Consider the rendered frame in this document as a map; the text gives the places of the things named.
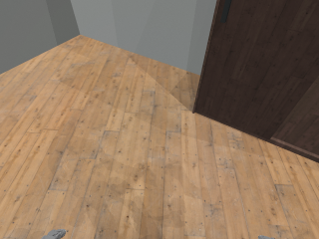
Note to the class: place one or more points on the handle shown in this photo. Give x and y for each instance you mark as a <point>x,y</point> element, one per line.
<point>225,11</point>

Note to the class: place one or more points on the wardrobe door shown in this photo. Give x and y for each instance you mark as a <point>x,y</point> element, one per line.
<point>301,127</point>
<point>260,63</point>

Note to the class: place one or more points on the left robot hand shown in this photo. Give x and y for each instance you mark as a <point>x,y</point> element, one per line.
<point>55,234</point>

